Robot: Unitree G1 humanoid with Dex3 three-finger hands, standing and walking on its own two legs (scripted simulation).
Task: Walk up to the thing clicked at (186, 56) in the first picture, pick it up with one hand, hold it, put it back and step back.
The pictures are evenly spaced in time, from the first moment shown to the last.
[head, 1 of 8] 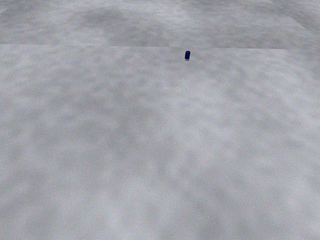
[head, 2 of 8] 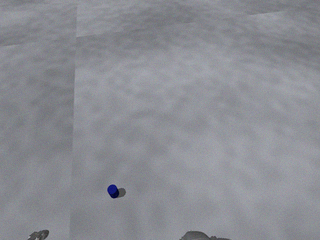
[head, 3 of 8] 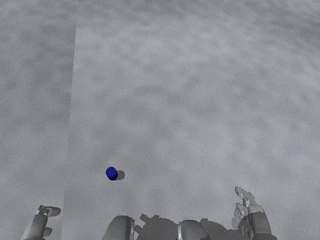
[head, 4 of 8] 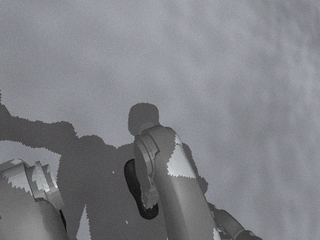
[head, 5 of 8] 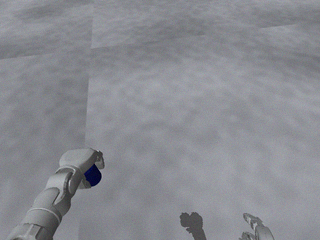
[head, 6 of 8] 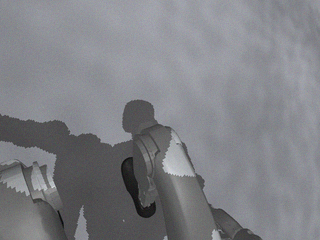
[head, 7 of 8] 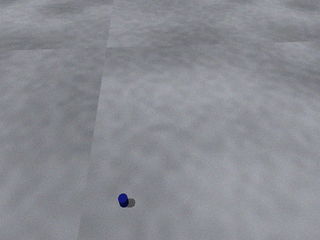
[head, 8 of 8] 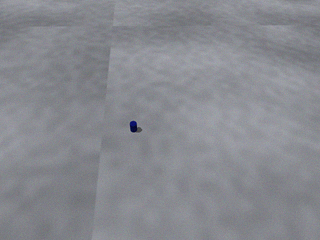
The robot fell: no
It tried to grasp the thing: yes
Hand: left
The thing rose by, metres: 0.68
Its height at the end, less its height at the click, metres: +0.00
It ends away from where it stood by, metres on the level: 0.01
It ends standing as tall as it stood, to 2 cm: yes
